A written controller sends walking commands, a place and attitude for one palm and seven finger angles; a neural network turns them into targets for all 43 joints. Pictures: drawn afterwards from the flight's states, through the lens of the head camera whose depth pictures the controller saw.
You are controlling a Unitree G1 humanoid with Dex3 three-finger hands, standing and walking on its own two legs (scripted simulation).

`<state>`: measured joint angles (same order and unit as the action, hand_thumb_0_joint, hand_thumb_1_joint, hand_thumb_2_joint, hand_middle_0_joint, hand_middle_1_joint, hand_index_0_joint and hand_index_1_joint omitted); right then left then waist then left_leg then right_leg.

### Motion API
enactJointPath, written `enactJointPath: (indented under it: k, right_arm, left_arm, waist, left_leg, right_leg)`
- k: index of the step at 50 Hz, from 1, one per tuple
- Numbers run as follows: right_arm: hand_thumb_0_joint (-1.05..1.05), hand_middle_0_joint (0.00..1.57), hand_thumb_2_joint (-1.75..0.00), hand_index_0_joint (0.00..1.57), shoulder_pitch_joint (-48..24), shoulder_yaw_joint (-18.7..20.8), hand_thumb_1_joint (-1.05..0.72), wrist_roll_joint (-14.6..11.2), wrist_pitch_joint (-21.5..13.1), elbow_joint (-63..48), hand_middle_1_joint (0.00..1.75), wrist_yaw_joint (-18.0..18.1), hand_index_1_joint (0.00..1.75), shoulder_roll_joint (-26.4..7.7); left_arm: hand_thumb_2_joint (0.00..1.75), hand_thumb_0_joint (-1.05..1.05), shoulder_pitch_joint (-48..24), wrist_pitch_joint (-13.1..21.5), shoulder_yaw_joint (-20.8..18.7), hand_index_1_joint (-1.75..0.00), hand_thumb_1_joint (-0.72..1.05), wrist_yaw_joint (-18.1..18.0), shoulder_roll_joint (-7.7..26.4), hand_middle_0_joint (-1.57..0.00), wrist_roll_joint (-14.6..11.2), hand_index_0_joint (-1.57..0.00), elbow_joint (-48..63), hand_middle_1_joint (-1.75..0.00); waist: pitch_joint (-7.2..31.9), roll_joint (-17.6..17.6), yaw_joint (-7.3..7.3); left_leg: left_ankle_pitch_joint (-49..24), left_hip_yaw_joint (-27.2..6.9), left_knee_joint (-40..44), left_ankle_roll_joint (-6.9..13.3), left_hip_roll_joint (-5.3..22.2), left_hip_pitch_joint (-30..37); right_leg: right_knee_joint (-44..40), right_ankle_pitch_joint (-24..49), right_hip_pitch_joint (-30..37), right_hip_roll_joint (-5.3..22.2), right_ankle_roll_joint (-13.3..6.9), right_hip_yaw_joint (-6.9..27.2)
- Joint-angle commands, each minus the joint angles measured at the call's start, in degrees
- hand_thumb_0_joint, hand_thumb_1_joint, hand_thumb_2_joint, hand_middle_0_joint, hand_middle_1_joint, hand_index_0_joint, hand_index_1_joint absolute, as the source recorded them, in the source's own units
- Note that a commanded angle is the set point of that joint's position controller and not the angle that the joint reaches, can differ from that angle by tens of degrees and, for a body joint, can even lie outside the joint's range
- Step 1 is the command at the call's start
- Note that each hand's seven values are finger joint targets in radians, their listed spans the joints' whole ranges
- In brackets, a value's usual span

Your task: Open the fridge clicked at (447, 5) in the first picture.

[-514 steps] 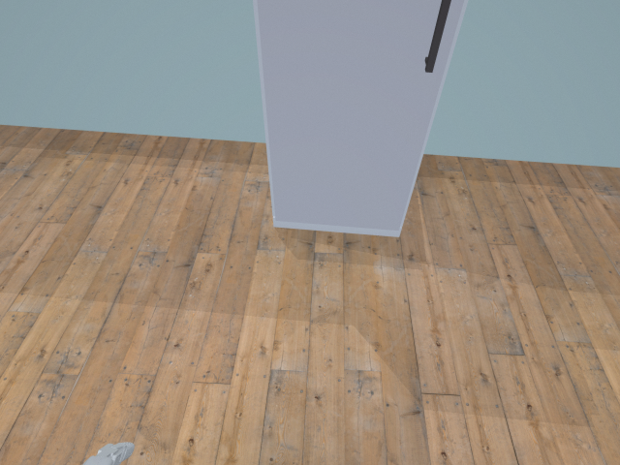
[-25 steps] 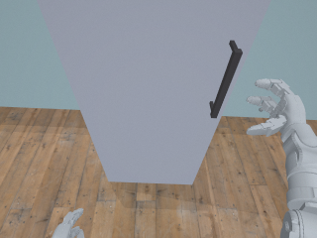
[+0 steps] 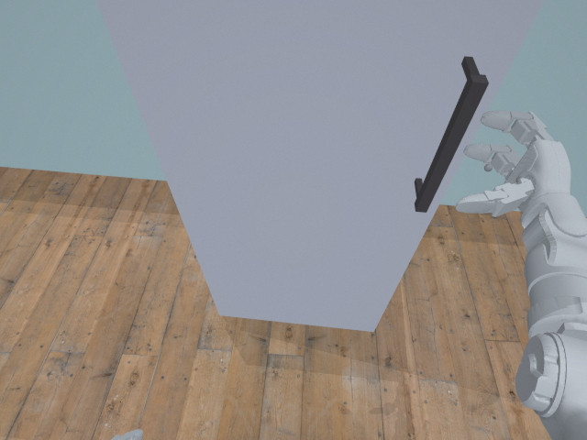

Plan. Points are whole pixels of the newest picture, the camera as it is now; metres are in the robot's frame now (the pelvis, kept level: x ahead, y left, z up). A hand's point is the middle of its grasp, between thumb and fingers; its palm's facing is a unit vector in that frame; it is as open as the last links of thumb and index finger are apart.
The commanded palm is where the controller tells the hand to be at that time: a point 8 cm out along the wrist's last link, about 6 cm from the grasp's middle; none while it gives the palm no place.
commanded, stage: move the hooked fingers beside the handle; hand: right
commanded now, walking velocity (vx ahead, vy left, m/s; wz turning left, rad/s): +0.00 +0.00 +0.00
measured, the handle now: (442, 145) +0.51 -0.13 +0.14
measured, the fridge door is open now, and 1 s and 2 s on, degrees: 0 0 0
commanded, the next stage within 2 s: feel for the door with the fingertips in 0.68 s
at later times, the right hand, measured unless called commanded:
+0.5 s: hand (489, 177) +0.44 -0.18 +0.15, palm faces -0.03 +1.00 +0.02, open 14.0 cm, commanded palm +0.42 -0.24 +0.14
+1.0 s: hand (466, 174) +0.45 -0.16 +0.15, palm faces -0.04 +1.00 +0.01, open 14.0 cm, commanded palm +0.42 -0.21 +0.14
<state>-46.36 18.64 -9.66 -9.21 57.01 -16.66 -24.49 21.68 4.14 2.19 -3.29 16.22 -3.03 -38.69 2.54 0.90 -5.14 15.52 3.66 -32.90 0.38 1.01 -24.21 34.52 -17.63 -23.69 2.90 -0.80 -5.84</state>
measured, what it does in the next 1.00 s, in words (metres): stands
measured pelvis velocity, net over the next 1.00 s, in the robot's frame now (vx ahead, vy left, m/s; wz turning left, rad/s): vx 0.00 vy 0.00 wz -0.01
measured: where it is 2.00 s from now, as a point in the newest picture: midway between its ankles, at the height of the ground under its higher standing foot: outside the picture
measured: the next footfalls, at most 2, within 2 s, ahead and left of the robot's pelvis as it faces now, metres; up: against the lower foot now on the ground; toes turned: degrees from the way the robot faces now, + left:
none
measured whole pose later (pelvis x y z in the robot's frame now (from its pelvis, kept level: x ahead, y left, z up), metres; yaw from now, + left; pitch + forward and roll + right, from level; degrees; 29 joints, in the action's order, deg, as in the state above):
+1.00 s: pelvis +0.00 +0.00 +0.00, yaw +0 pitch +6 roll +1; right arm -43.7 14.9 -9.7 -8.6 52.1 -12.9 -19.7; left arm 21.3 3.1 1.9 -2.3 15.7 -3.0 -37.9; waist 2.9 1.4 -4.1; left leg 16.0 4.0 -33.8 0.6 0.9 -24.1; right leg 35.3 -17.9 -23.7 3.0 -0.6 -5.3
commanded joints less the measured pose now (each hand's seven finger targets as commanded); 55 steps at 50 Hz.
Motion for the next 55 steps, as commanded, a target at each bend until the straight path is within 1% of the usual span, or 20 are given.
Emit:
enactJointPath:
  k: [1, 3, 7, 10, 15, 16, 19, 21, 23, 28, 29, 34, 35, 36, 38, 43, 47, 48, 51, 55]
  right_arm:
    - [0.0, 0.3, -0.3, 0.3, -21.56, 3.56, 0.5, -0.72, -4.21, -11.79, 1.2, 0.04, 1.2, -15.47]
    - [0.0, 0.3, -0.3, 0.3, -21.99, 2.8, 0.5, -0.71, -4.43, -15.16, 1.2, -0.1, 1.2, -14.51]
    - [0.0, 0.3, -0.3, 0.3, -19.83, 4.53, 0.5, -1.83, -3.8, -17.85, 1.2, 0.05, 1.2, -15.39]
    - [0.0, 0.3, -0.3, 0.3, -21.49, 2.82, 0.5, -1.38, -3.42, -20.09, 1.2, 0.17, 1.2, -14.14]
    - [0.0, 0.3, -0.3, 0.3, -23.74, -2.39, 0.5, -1.97, -2.34, -20.94, 1.2, 0.49, 1.2, -8.01]
    - [0.0, 0.3, -0.3, 0.3, -24.48, -2.5, 0.5, -2.24, -2.3, -21.12, 1.2, 0.71, 1.2, -7.69]
    - [0.0, 0.3, -0.3, 0.3, -22.81, 0.76, 0.5, -1.83, -1.44, -18.28, 1.2, 1.53, 1.2, -10.79]
    - [0.0, 0.3, -0.3, 0.3, -24.57, -1.6, 0.5, -1.46, -1.77, -17.93, 1.2, 1.75, 1.2, -8.7]
    - [0.0, 0.3, -0.3, 0.3, -24.5, 0.58, 0.5, -0.8, -2.08, -16.64, 1.2, 2.2, 1.2, -11.38]
    - [0.0, 0.3, -0.3, 0.3, -24.98, 0.42, 0.5, -0.83, -3.31, -15.43, 1.2, 1.76, 1.2, -11.64]
    - [0.0, 0.3, -0.3, 0.3, -26.03, -0.97, 0.5, -0.81, -3.53, -16.17, 1.2, 1.45, 1.2, -10.16]
    - [0.0, 0.3, -0.3, 0.3, -25.09, -0.08, 0.5, -1.26, -3.54, -16.04, 1.2, 1.33, 1.2, -10.7]
    - [0.0, 0.3, -0.3, 0.3, -25.86, -1.82, 0.5, -1.39, -3.38, -16.43, 1.2, 1.17, 1.2, -8.67]
    - [0.0, 0.3, -0.3, 0.3, -25.13, -0.67, 0.5, -1.4, -3.45, -15.85, 1.2, 1.36, 1.2, -10.03]
    - [0.0, 0.3, -0.3, 0.3, -24.56, -0.17, 0.5, -1.19, -3.29, -15.41, 1.2, 1.51, 1.2, -10.46]
    - [0.0, 0.3, -0.3, 0.3, -25.54, -3.12, 0.5, -1.59, -3.5, -17.72, 1.2, 2.33, 1.2, -6.14]
    - [0.0, 0.3, -0.3, 0.3, -26.22, -0.59, 0.5, -0.8, -3.52, -18.42, 1.2, 3.89, 1.2, -9.24]
    - [0.0, 0.3, -0.3, 0.3, -25.26, -1.24, 0.5, -0.57, -3.67, -19.32, 1.2, 4.24, 1.2, -8.11]
    - [0.0, 0.3, -0.3, 0.3, -23.01, -3.52, 0.5, -0.53, -3.82, -19.97, 1.2, 5.26, 1.2, -4.58]
    - [0.0, 0.3, -0.3, 0.3, -22.2, -3.81, 0.5, -0.3, -3.09, -20.66, 1.2, 6.55, 1.2, -3.3]
  left_arm:
    - [0.9, 0.0, 2.76, 1.61, -3.67, -0.3, 0.9, -0.19, 8.84, -0.2, 0.13, -0.2, 6.87, -0.3]
    - [0.9, 0.0, 2.11, 1.43, -3.78, -0.3, 0.9, -0.04, 8.49, -0.2, 0.0, -0.2, 7.56, -0.3]
    - [0.9, 0.0, 2.06, 1.19, -3.93, -0.3, 0.9, 0.0, 8.66, -0.2, -0.09, -0.2, 7.85, -0.3]
    - [0.9, 0.0, 1.38, 1.17, -3.92, -0.3, 0.9, -0.2, 8.27, -0.2, -0.21, -0.2, 7.87, -0.3]
    - [0.9, 0.0, 0.62, 1.58, -3.64, -0.3, 0.9, -0.4, 7.85, -0.2, -0.44, -0.2, 7.06, -0.3]
    - [0.9, 0.0, 0.97, 1.65, -3.68, -0.3, 0.9, -0.45, 7.88, -0.2, -0.38, -0.2, 7.0, -0.3]
    - [0.9, 0.0, 0.59, 1.64, -3.56, -0.3, 0.9, -0.53, 8.13, -0.2, -0.16, -0.2, 6.79, -0.3]
    - [0.9, 0.0, 0.43, 1.56, -3.3, -0.3, 0.9, -0.41, 7.93, -0.2, -0.14, -0.2, 6.95, -0.3]
    - [0.9, 0.0, 0.35, 1.54, -3.2, -0.3, 0.9, -0.36, 8.1, -0.2, 0.05, -0.2, 7.13, -0.3]
    - [0.9, 0.0, 0.02, 1.23, -3.03, -0.3, 0.9, -0.33, 8.01, -0.2, -0.11, -0.2, 7.55, -0.3]
    - [0.9, 0.0, -0.27, 1.36, -3.04, -0.3, 0.9, -0.29, 7.83, -0.2, -0.17, -0.2, 7.76, -0.3]
    - [0.9, 0.0, 0.2, 1.32, -3.27, -0.3, 0.9, -0.28, 8.01, -0.2, -0.17, -0.2, 7.48, -0.3]
    - [0.9, 0.0, 0.12, 1.43, -3.19, -0.3, 0.9, -0.17, 7.88, -0.2, -0.15, -0.2, 7.61, -0.3]
    - [0.9, 0.0, 0.68, 1.29, -3.39, -0.3, 0.9, -0.22, 8.13, -0.2, -0.06, -0.2, 7.39, -0.3]
    - [0.9, 0.0, 0.48, 1.27, -3.33, -0.3, 0.9, -0.19, 8.04, -0.2, -0.13, -0.2, 7.3, -0.3]
    - [0.9, 0.0, 0.48, 1.54, -3.5, -0.3, 0.9, 0.25, 7.67, -0.2, -0.04, -0.2, 7.19, -0.3]
    - [0.9, 0.0, 0.66, 1.46, -3.61, -0.3, 0.9, 0.24, 7.83, -0.2, 0.17, -0.2, 7.05, -0.3]
    - [0.9, 0.0, 0.34, 1.61, -3.57, -0.3, 0.9, 0.4, 7.44, -0.2, 0.13, -0.2, 7.27, -0.3]
    - [0.9, 0.0, 0.33, 1.79, -3.72, -0.3, 0.9, 0.82, 7.11, -0.2, 0.18, -0.2, 7.33, -0.3]
    - [0.9, 0.0, -0.69, 1.83, -3.7, -0.3, 0.9, 0.96, 6.87, -0.2, 0.04, -0.2, 7.35, -0.3]
  waist:
    - [19.42, -1.34, 1.5]
    - [20.59, 2.46, 1.69]
    - [20.51, -0.53, 1.9]
    - [19.1, 2.3, 1.45]
    - [16.91, 3.22, -0.11]
    - [16.81, 1.06, -0.29]
    - [17.67, 0.28, 0.9]
    - [16.44, 0.31, 0.32]
    - [17.56, 0.17, 0.94]
    - [17.68, -0.18, 0.87]
    - [18.01, 1.89, 0.6]
    - [19.11, 1.19, 0.8]
    - [18.87, 1.13, 0.31]
    - [18.7, -1.33, 0.56]
    - [18.35, 0.78, 0.96]
    - [18.85, 0.25, 0.29]
    - [19.97, 0.08, 1.02]
    - [20.49, 1.91, 1.55]
    - [19.52, -0.46, 1.17]
    - [18.6, 0.44, 1.77]
  left_leg:
    - [-18.86, -1.64, 1.48, 0.91, -1.73, 9.2]
    - [-19.18, -2.02, 1.56, 0.9, -1.89, 8.5]
    - [-20.39, -1.87, 1.78, 0.78, -2.21, 9.49]
    - [-18.31, -1.87, 2.26, 0.83, -2.12, 8.12]
    - [-15.95, -1.17, 2.93, 0.94, -2.29, 4.89]
    - [-16.37, -0.94, 2.91, 0.98, -2.26, 5.44]
    - [-15.91, -1.27, 2.78, 0.91, -2.09, 6.1]
    - [-15.26, -1.2, 2.78, 0.96, -1.77, 6.02]
    - [-15.85, -1.46, 2.24, 0.97, -1.78, 6.44]
    - [-16.27, -1.77, 2.04, 0.93, -1.77, 7.0]
    - [-16.18, -1.85, 1.96, 0.99, -1.75, 6.4]
    - [-16.74, -1.62, 1.78, 1.04, -1.95, 6.51]
    - [-16.39, -1.62, 1.97, 0.92, -1.96, 6.13]
    - [-16.27, -1.45, 1.95, 0.96, -1.92, 7.02]
    - [-16.16, -1.68, 1.92, 0.98, -1.91, 6.68]
    - [-16.16, -1.5, 2.17, 0.85, -2.12, 6.37]
    - [-16.05, -1.85, 2.04, 0.83, -1.95, 8.01]
    - [-16.71, -1.78, 1.74, 1.02, -1.95, 8.04]
    - [-17.65, -1.38, 1.86, 0.97, -2.12, 8.05]
    - [-16.89, -1.66, 2.18, 0.93, -2.05, 8.02]
  right_leg:
    - [-3.19, 16.44, 7.19, -1.45, -1.24, 4.15]
    - [-3.27, 16.92, 8.99, -1.48, -1.08, 3.88]
    - [-3.23, 18.22, 9.2, -1.12, -1.25, 3.94]
    - [-3.65, 16.32, 9.69, -1.27, -1.16, 4.04]
    - [-3.84, 15.57, 12.07, -1.02, -0.83, 4.91]
    - [-3.6, 16.24, 12.03, -0.99, -1.04, 5.05]
    - [-3.71, 14.78, 10.8, -1.34, -0.98, 5.0]
    - [-3.7, 13.9, 9.79, -1.44, -1.04, 4.86]
    - [-3.64, 14.15, 9.34, -1.6, -1.0, 5.15]
    - [-3.35, 13.66, 8.53, -1.63, -1.03, 4.93]
    - [-3.22, 13.63, 9.35, -1.75, -0.98, 4.73]
    - [-2.95, 14.72, 9.94, -1.59, -0.89, 5.11]
    - [-3.03, 14.09, 9.85, -1.7, -0.96, 4.99]
    - [-2.85, 14.21, 8.93, -1.53, -1.11, 5.18]
    - [-3.06, 13.71, 8.72, -1.7, -0.98, 4.94]
    - [-3.11, 13.71, 9.68, -1.67, -1.01, 5.02]
    - [-3.28, 13.12, 8.53, -1.92, -1.15, 4.8]
    - [-3.21, 14.08, 9.41, -1.96, -0.99, 4.7]
    - [-3.04, 15.34, 9.7, -1.73, -1.05, 4.57]
    - [-3.69, 13.49, 9.27, -1.95, -0.87, 4.09]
